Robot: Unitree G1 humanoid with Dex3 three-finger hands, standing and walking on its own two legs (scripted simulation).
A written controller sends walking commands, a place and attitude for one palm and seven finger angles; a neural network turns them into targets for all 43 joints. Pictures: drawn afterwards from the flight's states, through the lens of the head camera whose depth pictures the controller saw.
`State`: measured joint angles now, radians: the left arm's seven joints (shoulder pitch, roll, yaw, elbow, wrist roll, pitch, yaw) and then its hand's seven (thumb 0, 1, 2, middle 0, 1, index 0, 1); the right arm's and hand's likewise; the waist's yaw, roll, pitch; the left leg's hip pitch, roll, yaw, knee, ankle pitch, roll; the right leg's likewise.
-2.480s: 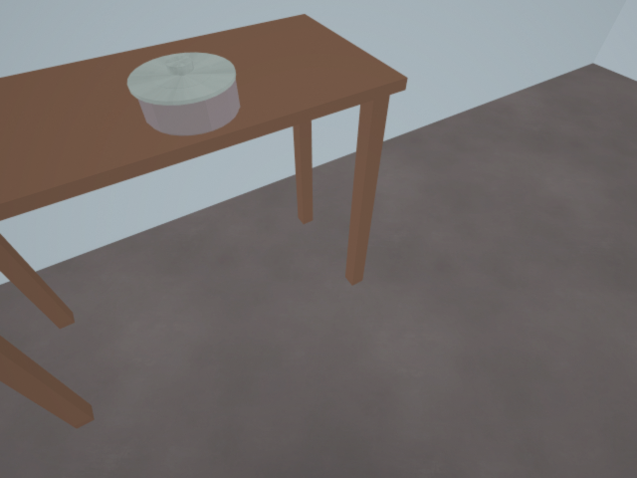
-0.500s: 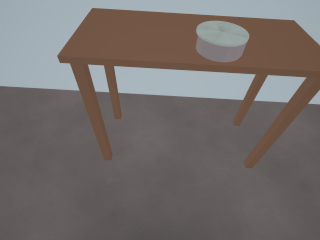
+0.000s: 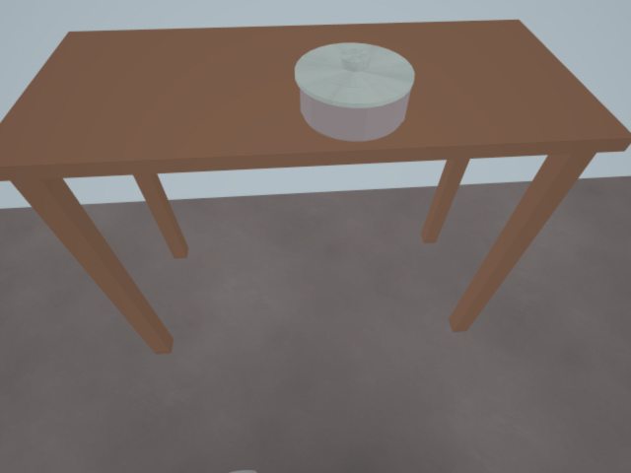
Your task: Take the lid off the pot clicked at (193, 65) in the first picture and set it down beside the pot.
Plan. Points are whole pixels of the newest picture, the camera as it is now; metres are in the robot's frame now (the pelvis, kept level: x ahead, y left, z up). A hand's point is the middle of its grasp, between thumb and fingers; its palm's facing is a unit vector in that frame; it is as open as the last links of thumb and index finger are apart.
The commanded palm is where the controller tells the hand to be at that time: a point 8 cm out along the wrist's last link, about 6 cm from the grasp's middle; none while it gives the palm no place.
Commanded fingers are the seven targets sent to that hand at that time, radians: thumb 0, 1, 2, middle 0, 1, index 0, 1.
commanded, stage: take the last steps up to it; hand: left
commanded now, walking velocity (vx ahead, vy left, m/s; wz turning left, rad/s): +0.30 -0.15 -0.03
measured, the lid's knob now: (355, 59) +0.71 -0.04 +0.16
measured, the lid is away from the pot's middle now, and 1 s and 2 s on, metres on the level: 0.00 0.00 0.00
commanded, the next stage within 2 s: come to a stop and stand still in 0.38 s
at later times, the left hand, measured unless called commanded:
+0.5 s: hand (247, 399) +0.25 +0.12 -0.16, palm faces -0.05 -0.98 -0.17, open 7.3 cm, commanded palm none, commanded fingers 0.00 0.90 0.90 -0.20 -0.30 -0.20 -0.30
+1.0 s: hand (235, 367) +0.30 +0.15 -0.16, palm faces +0.06 -0.95 -0.32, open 7.3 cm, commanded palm none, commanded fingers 0.00 0.90 0.90 -0.20 -0.30 -0.20 -0.30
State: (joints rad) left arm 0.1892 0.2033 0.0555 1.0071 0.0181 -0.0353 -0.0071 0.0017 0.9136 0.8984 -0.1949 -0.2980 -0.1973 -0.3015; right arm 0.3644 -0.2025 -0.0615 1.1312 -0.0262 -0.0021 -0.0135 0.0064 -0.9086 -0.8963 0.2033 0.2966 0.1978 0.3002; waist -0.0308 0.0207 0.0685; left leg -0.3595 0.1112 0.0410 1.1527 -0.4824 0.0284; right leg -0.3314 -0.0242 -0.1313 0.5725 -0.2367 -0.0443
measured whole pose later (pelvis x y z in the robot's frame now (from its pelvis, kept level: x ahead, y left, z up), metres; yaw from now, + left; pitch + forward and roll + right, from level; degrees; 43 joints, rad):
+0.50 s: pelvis +0.19 -0.07 +0.01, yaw -2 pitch +2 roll -1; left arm 0.21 0.21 0.06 1.01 0.02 0.02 -0.04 0.01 0.92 0.90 -0.19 -0.30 -0.20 -0.30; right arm 0.38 -0.13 -0.05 1.09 -0.04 -0.06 -0.03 0.00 -0.91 -0.90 0.21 0.30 0.20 0.30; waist -0.04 -0.02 0.07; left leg -0.09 0.14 0.15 0.38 -0.30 -0.07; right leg -0.53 -0.12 -0.07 0.77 -0.23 0.02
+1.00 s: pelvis +0.24 -0.07 +0.00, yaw +0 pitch +0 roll +1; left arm 0.21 0.25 0.04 0.92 0.03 0.04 0.06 0.00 0.91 0.90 -0.20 -0.30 -0.20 -0.30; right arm 0.02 -0.26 -0.08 0.82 -0.01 0.04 0.01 0.00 -0.91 -0.90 0.20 0.30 0.19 0.30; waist 0.03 -0.02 0.08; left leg -0.38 0.01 0.01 0.78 -0.40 -0.04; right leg -0.35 -0.16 -0.10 0.58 -0.20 0.06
